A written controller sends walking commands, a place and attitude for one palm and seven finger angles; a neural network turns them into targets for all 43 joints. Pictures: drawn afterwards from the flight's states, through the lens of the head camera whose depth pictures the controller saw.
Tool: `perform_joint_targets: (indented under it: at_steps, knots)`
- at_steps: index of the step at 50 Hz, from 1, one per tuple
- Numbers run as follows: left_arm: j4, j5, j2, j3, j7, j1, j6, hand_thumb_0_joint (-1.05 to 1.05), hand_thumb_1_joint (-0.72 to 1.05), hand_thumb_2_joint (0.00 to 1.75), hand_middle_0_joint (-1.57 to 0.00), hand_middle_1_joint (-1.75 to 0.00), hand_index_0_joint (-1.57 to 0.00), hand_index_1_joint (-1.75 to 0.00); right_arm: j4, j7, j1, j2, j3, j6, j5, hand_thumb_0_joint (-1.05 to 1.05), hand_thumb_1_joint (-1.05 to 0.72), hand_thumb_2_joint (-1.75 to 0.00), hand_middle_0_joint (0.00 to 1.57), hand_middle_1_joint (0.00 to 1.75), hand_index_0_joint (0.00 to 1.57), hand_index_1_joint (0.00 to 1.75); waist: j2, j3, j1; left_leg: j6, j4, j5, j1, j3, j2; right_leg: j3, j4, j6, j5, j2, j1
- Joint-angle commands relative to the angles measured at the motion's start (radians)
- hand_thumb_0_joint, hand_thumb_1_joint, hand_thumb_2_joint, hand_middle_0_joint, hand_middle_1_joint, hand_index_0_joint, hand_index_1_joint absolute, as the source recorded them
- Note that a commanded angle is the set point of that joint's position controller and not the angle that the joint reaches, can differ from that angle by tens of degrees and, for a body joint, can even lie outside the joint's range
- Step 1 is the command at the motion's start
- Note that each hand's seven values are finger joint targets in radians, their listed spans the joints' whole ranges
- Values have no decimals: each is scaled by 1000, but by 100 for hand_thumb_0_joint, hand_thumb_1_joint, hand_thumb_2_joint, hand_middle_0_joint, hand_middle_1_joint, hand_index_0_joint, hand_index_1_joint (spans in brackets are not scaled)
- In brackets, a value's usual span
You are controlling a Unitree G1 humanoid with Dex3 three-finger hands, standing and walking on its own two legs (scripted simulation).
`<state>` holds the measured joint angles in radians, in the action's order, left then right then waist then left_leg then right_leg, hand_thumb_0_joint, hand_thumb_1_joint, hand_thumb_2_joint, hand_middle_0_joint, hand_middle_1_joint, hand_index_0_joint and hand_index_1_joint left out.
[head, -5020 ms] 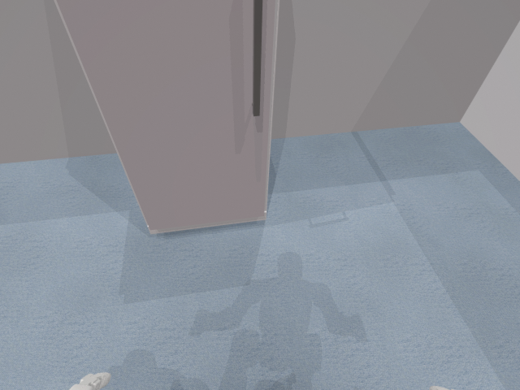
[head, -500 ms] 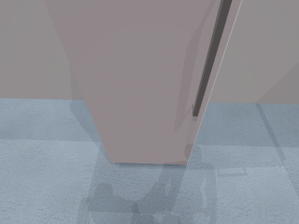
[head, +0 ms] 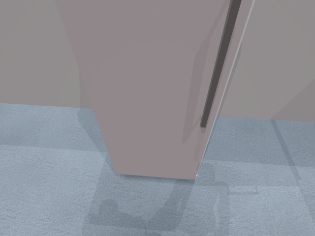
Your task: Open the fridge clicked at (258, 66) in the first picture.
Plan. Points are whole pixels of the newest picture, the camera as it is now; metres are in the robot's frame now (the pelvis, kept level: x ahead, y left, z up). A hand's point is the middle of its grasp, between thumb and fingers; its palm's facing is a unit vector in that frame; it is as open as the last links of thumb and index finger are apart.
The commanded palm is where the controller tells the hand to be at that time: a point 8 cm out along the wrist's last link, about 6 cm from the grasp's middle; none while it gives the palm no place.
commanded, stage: come to a stop and stand still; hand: right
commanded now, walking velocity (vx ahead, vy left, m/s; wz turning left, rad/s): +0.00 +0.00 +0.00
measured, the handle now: (214, 73) +0.56 -0.15 +0.13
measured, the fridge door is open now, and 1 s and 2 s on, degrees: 0 0 0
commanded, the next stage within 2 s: look again from close up in 0.04 s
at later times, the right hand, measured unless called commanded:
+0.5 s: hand out of the picture +0.00 -0.15 -0.17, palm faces +0.03 +0.97 -0.23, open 7.4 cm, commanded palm none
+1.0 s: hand out of the picture +0.03 -0.12 -0.17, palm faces +0.03 +0.98 -0.21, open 7.4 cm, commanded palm none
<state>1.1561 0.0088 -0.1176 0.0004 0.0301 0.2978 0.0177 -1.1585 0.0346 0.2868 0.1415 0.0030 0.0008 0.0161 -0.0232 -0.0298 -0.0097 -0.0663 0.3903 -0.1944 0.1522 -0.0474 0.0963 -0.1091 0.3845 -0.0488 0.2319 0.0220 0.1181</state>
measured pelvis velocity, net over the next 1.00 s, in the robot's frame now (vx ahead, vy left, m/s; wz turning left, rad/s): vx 0.01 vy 0.06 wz -0.02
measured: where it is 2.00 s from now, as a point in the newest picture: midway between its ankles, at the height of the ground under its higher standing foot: outside the picture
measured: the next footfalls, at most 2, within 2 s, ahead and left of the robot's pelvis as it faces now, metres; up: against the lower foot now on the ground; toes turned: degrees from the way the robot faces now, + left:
left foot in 1.96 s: +0.22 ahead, +0.14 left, +0.00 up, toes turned +3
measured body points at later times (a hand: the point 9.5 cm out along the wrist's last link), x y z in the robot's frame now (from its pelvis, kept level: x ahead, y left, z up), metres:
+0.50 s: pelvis +0.00 +0.03 -0.01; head +0.00 +0.05 +0.44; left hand +0.02 +0.26 -0.17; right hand +0.00 -0.20 -0.15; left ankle +0.01 +0.16 -0.74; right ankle -0.01 -0.08 -0.74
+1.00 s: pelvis +0.01 +0.06 +0.00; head +0.02 +0.07 +0.45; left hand +0.03 +0.29 -0.16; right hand +0.03 -0.18 -0.16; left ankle +0.01 +0.16 -0.74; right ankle -0.01 -0.08 -0.74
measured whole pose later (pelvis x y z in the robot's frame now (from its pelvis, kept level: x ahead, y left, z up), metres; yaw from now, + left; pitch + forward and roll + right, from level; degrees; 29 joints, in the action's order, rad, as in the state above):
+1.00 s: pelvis +0.01 +0.06 +0.00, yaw -1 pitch -1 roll +0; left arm 1.11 0.02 -0.18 0.01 0.02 0.25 0.01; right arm -1.09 0.02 0.23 0.18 0.00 -0.02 0.01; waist 0.00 -0.05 -0.01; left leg 0.02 0.46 -0.25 0.19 -0.10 0.02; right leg -0.06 0.43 0.04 0.25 -0.06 0.16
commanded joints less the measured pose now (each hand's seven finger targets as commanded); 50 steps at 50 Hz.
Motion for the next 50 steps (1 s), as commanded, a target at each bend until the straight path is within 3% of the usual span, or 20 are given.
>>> perform_joint_targets:
  at_steps: [1, 2, 3, 4, 5, 7, 13, 16, 36, 44, 50]
  knots:
    - [-23, -2, -108, -23, 10, 61, 14, 0, 90, 90, -20, -30, -20, -30, 12, 6, 78, 69, 10, -7, 0, 0, -90, -90, 20, 30, 20, 30, 28, -66, 0, 48, -42, 71, 16, 29, 30, 137, -125, 24, -101, -145, 71]
    - [-108, -12, -160, -9, -8, 3, 26, 0, 90, 90, -20, -30, -20, -30, 9, 43, 88, 103, -10, -27, 14, 0, -90, -90, 20, 30, 20, 30, 50, -107, -2, 69, 2, 176, 62, 63, 51, 123, 52, 44, -340, -156, 167]
    - [-118, 4, -120, -12, -11, 49, 21, 0, 90, 90, -20, -30, -20, -30, 47, 33, 84, 123, 1, -29, 6, 0, -90, -90, 20, 30, 20, 30, 87, -39, 14, 88, 43, -18, 37, 41, 45, 132, 6, 45, -105, -119, 150]
    - [-117, 12, -115, -12, -16, 16, 26, 0, 90, 90, -20, -30, -20, -30, 56, 22, 71, 121, 2, -35, 8, 0, -90, -90, 20, 30, 20, 30, 149, -70, -7, 90, 49, -34, 63, 40, 35, 134, -15, 40, -43, -107, 176]
    - [-133, 11, -129, -11, -15, 42, 25, 0, 90, 90, -20, -30, -20, -30, 60, 15, 76, 123, 0, -33, 8, 0, -90, -90, 20, 30, 20, 30, 131, -34, 5, 90, 61, -99, 51, 28, 15, 159, -38, 29, 49, -121, 191]
    - [-149, 8, -137, -17, -12, 36, 23, 0, 90, 90, -20, -30, -20, -30, 68, 6, 77, 96, -2, -27, 8, 0, -90, -90, 20, 30, 20, 30, 116, -5, 3, 89, 83, -85, 49, 9, 0, 189, -69, 9, 111, -137, 192]
    - [-152, 5, -144, -15, -10, 51, 18, 0, 90, 90, -20, -30, -20, -30, 80, 1, 59, 93, -6, -29, 3, 0, -90, -90, 20, 30, 20, 30, -14, -65, 10, 87, 40, -79, 98, 33, 13, 163, -60, 4, 85, -126, 178]
    - [-143, 5, -144, -12, -11, 55, 21, 0, 90, 90, -20, -30, -20, -30, 86, 0, 55, 107, -2, -33, 2, 0, -90, -90, 20, 30, 20, 30, -25, -60, 12, 88, 28, -52, 99, 47, 20, 145, -43, 6, 11, -118, 152]
    - [-92, 7, -151, -11, -6, 7, 18, 0, 90, 90, -20, -30, -20, -30, 104, -4, 12, 164, 18, -40, -3, 0, -90, -90, 20, 30, 20, 30, 12, -3, 5, 108, -16, 93, 40, 73, 40, 94, -4, 36, -105, -122, 80]
    - [-80, 7, -153, -12, -4, -2, 13, 0, 90, 90, -20, -30, -20, -30, 102, -5, 0, 168, 19, -37, -3, 0, -90, -90, 20, 30, 20, 30, -6, -12, 4, 109, -33, 80, 42, 72, 35, 91, -9, 41, -97, -127, 69]
    - [-77, 7, -161, -12, -3, -6, 15, 0, 90, 90, -20, -30, -20, -30, 103, -6, -7, 172, 22, -37, -3, 0, -90, -90, 20, 30, 20, 30, 15, -7, 3, 108, -33, 91, 26, 66, 33, 94, -14, 42, -114, -132, 71]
